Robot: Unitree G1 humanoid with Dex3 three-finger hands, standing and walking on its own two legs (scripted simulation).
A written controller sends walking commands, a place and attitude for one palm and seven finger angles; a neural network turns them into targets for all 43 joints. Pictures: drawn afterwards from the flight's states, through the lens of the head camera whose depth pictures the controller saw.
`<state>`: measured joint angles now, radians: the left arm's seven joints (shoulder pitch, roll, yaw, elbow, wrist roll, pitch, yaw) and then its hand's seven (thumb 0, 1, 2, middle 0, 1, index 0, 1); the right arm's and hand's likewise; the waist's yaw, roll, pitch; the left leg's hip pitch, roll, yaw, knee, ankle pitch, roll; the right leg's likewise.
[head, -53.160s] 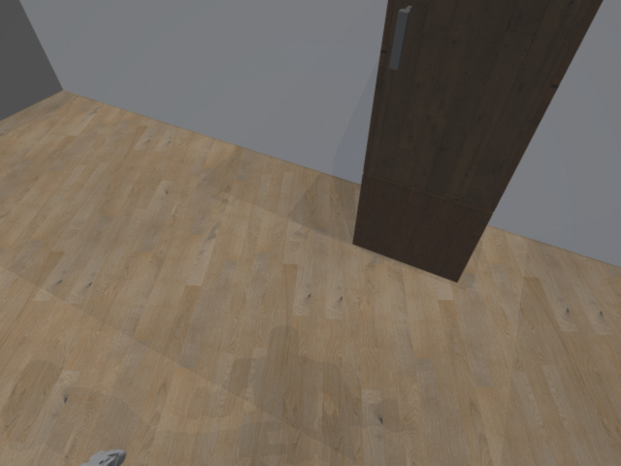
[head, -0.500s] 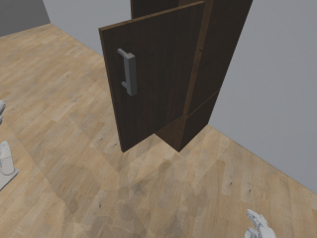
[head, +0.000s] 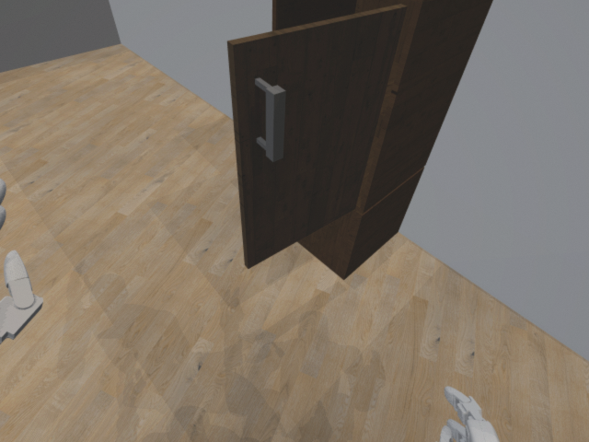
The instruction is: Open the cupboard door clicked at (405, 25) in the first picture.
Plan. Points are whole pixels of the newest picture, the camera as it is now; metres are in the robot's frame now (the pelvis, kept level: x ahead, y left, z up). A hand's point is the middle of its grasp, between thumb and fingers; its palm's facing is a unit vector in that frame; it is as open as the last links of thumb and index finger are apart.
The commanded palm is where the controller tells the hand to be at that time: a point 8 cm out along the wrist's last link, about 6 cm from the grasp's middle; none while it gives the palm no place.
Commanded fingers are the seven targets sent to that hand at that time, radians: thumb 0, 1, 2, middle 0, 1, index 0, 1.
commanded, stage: stop stepping back and stand still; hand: left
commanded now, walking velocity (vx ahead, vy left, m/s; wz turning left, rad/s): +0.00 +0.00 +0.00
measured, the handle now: (268, 120) +0.61 +0.09 +0.13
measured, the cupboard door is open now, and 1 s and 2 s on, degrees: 83 83 83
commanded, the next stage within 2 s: let the arm hang, fingers relaxed in 0.66 s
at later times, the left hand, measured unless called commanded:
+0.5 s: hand (14, 307) +0.20 +0.29 +0.16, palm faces +0.41 -0.78 -0.48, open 7.4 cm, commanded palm +0.14 +0.32 +0.19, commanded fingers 0.00 0.90 0.90 -0.20 -0.30 -0.20 -0.30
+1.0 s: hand out of the picture +0.09 +0.24 -0.12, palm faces -0.03 -0.95 -0.32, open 7.4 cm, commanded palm none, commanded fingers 0.00 0.90 0.90 -0.20 -0.30 -0.20 -0.30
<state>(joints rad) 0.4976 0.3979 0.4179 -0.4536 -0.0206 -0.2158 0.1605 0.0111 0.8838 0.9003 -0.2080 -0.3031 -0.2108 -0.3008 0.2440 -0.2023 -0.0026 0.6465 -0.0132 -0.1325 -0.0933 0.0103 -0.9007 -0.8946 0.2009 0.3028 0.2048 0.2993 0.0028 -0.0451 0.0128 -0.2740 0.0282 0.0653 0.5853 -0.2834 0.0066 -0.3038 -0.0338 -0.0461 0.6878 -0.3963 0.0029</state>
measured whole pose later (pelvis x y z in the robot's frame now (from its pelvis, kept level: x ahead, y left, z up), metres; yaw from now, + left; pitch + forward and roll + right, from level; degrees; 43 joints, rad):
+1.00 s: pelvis -0.02 +0.02 +0.00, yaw +1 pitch -1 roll +1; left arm 0.26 0.26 0.01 0.68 0.04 0.05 -0.01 0.01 0.90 0.90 -0.20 -0.30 -0.20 -0.30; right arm 0.16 -0.30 -0.01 0.87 -0.02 0.00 0.02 0.01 -0.90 -0.89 0.20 0.30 0.20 0.30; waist -0.03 0.04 0.04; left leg -0.32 -0.03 0.04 0.58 -0.25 0.04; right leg -0.34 -0.04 -0.07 0.60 -0.25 -0.01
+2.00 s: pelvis +0.01 +0.00 +0.02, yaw +2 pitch -1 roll +0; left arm 0.08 0.29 0.02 1.13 0.01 -0.02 0.00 0.00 0.90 0.90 -0.20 -0.30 -0.20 -0.30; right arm 0.10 -0.33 -0.01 1.13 -0.02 0.00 0.00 0.00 -0.90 -0.89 0.20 0.30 0.20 0.30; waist -0.01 0.03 0.07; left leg -0.13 0.00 0.01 0.32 -0.16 -0.01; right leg -0.15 0.00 -0.10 0.33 -0.17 -0.04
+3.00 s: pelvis +0.03 +0.00 +0.02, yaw +1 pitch -1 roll +0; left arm 0.10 0.32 0.02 1.14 0.01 -0.02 0.00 0.00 0.90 0.90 -0.20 -0.30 -0.20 -0.30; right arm 0.12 -0.32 -0.01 1.13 -0.01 0.00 0.00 0.00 -0.90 -0.89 0.20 0.30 0.20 0.30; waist 0.00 0.02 0.06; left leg -0.07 0.00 0.03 0.27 -0.18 0.00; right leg -0.09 0.01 -0.08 0.28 -0.17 -0.03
